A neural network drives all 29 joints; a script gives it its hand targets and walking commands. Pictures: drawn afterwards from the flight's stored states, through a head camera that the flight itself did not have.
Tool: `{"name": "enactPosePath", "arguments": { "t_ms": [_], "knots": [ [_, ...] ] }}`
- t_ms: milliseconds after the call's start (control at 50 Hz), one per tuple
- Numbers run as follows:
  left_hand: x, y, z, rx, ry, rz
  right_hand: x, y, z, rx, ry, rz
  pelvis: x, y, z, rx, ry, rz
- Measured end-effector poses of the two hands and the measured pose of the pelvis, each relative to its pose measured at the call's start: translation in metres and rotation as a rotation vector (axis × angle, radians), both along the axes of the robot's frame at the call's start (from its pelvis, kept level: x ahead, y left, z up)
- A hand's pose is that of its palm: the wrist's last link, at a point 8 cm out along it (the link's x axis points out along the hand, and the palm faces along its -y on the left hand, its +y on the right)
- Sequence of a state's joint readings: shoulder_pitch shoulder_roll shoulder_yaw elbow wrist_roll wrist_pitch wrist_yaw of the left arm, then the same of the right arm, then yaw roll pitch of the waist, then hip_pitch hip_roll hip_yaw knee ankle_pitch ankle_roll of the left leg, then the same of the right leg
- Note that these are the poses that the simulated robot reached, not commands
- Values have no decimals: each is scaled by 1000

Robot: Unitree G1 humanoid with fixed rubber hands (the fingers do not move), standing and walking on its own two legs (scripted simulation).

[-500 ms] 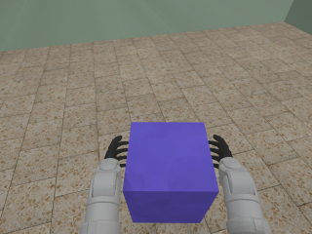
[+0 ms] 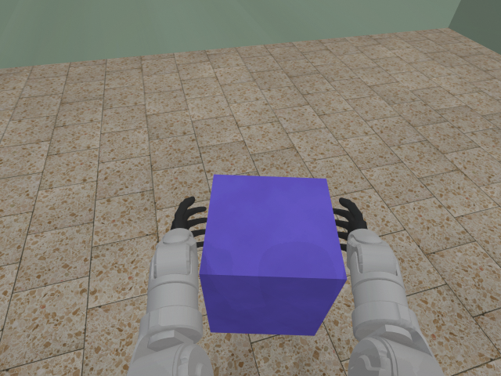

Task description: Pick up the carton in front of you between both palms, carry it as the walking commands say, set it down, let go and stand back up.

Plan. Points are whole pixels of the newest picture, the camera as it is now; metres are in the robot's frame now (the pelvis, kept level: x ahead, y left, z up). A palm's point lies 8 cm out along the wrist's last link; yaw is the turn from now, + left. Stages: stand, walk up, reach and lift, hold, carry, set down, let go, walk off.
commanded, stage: set down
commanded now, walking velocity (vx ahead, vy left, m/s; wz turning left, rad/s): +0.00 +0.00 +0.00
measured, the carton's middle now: (266, 258) +0.34 +0.00 -0.05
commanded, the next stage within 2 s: none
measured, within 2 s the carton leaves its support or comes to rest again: neither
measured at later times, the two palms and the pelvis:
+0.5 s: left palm (201, 270) +0.38 +0.15 -0.18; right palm (327, 266) +0.39 -0.15 -0.17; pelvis -0.02 -0.03 -0.10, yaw +0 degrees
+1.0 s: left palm (203, 281) +0.42 +0.16 -0.33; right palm (309, 276) +0.44 -0.14 -0.32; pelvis -0.05 -0.02 -0.22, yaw -3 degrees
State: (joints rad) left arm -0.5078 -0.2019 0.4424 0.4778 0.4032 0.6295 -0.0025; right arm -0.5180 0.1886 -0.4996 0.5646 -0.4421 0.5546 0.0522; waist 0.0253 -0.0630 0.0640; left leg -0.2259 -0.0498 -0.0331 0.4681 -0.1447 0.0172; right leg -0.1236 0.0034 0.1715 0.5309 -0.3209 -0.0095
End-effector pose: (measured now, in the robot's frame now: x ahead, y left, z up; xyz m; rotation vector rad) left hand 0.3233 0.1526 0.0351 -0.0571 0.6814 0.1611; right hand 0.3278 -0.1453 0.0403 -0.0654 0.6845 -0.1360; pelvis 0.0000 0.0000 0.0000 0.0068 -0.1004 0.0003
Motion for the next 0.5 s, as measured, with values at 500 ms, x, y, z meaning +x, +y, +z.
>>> {"name": "enactPosePath", "arguments": {
  "t_ms": [500],
  "knots": [
    [58, -5, -219, 23, -47, 5, 66, -5, -215, 63, -45, -18, -20, -35, -97, -32, 714, 4]
  ]
}}
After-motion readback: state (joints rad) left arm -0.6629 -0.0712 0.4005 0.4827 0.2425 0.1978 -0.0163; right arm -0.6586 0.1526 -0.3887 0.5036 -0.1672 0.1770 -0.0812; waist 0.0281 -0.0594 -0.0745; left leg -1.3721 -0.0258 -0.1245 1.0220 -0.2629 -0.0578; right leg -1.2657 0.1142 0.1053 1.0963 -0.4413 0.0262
